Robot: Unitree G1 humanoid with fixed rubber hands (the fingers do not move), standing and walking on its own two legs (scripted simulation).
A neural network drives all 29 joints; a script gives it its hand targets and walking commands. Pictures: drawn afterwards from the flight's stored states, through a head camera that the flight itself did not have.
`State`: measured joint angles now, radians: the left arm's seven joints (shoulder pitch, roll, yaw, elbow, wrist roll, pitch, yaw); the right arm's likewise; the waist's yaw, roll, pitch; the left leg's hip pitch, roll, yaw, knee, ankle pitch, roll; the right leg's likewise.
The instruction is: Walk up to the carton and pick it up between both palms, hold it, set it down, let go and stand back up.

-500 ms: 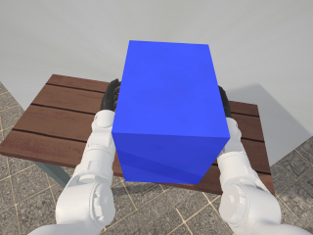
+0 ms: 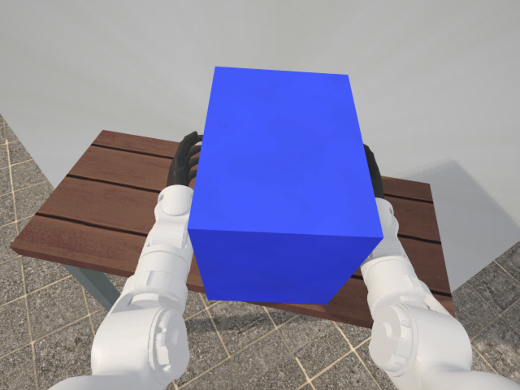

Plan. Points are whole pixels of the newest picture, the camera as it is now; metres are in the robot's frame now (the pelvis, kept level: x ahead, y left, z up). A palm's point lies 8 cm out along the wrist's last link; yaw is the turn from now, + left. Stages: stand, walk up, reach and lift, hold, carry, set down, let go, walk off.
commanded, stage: reach and lift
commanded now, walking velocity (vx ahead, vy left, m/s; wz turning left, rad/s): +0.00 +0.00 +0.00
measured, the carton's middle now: (274, 192) +0.40 -0.04 +0.07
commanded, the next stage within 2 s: none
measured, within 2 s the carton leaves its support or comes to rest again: neither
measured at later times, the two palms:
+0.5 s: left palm (175, 178) +0.39 +0.11 +0.12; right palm (374, 191) +0.36 -0.19 +0.11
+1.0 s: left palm (158, 158) +0.38 +0.13 +0.17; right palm (379, 171) +0.36 -0.17 +0.16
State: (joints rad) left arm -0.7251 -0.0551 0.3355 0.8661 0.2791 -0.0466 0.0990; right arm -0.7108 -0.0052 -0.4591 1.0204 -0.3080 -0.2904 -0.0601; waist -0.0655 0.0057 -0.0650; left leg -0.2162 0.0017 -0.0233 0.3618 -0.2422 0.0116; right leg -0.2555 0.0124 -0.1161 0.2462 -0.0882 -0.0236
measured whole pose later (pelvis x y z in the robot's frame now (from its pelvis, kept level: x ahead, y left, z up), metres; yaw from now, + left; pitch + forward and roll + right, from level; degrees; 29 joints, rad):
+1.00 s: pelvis -0.02 +0.01 +0.00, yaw +1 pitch -7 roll -2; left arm -0.75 -0.04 0.30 0.57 0.25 0.40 0.07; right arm -0.76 -0.05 -0.20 0.90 0.03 0.03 -0.11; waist -0.11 -0.05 0.02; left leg -0.01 0.00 -0.02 0.38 -0.26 0.02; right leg -0.03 0.00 -0.12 0.24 -0.10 -0.01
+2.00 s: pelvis -0.04 +0.01 +0.00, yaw +0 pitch -7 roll -1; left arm -0.79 0.00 0.31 0.38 0.20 0.68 0.07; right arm -0.87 -0.08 -0.13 0.76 0.15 0.33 -0.16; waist -0.10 -0.02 -0.01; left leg -0.04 -0.01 -0.01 0.40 -0.24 0.03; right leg -0.08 0.00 -0.09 0.29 -0.08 -0.01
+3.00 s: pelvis -0.04 +0.00 +0.00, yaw +0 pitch -6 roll -1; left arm -0.87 0.03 0.35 0.39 0.17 0.81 0.09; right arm -1.02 -0.14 -0.06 0.81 0.27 0.49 -0.21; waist -0.07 0.01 -0.09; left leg -0.08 0.00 -0.02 0.41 -0.24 0.02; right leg -0.11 0.02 -0.06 0.30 -0.09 -0.02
